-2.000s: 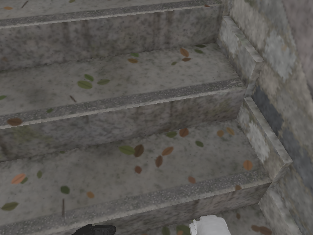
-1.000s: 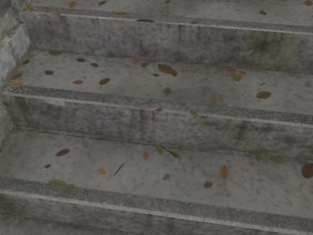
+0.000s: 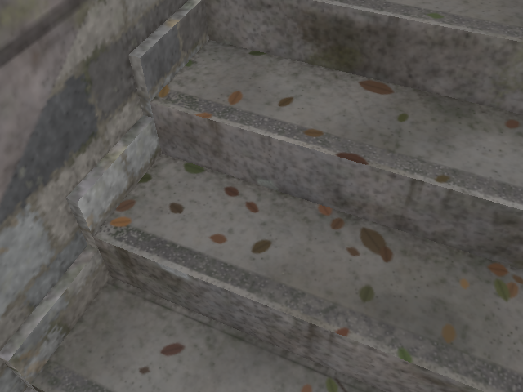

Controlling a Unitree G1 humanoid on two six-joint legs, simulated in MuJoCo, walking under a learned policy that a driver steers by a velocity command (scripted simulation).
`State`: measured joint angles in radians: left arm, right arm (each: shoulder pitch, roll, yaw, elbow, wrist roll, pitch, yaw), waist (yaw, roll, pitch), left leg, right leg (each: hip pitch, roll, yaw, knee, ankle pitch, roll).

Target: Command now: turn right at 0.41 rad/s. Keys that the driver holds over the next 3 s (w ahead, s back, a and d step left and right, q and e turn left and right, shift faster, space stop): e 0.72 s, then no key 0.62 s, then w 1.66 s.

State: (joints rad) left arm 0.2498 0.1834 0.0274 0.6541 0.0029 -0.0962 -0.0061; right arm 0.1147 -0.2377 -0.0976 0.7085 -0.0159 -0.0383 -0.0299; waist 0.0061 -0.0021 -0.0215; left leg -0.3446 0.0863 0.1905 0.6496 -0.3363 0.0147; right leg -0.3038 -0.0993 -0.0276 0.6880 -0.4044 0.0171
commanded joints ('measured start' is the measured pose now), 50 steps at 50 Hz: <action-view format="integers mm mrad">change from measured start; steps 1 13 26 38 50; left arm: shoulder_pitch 62 -23 -38 150 -273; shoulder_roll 99 141 136 307 90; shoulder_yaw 34 39 38 92 -24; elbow -68 -41 20 -7 -150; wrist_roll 1 16 7 6 -22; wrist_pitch -15 86 40 8 -33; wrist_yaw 15 -55 -21 3 -49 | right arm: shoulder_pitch -59 78 57 95 56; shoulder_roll -133 -138 -136 48 -55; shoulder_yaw -49 -65 47 70 25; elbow -130 -70 -94 -68 10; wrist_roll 3 14 -33 -36 -1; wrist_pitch -6 -30 -6 -37 -1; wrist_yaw -40 -21 20 27 36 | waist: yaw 7 -63 -16 -20 -86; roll -10 64 50 -227 -22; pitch -130 -170 -95 -264 -158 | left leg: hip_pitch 122 446 299 -96 -142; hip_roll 126 37 286 42 12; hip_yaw -112 -209 -198 106 -164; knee -118 -262 -394 261 525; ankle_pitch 394 672 431 -45 -6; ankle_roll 160 126 309 -64 -191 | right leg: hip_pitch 7 -180 -593 356 -126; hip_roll -17 77 123 -113 -69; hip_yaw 52 183 169 323 151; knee -51 -20 759 -207 -197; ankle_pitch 397 119 85 1185 875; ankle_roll -106 -39 121 -403 -226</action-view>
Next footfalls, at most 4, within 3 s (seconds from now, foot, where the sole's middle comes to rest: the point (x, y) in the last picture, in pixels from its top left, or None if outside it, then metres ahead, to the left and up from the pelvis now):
0.74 right None -0.03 -0.14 -0.76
1.10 left None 0.06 0.07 -0.76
2.00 left None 0.32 -0.15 -0.59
2.50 right None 0.45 -0.50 -0.42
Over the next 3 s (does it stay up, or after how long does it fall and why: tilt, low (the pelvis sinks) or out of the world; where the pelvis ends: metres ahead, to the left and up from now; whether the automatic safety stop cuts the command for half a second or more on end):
stays up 0.49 -0.36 0.34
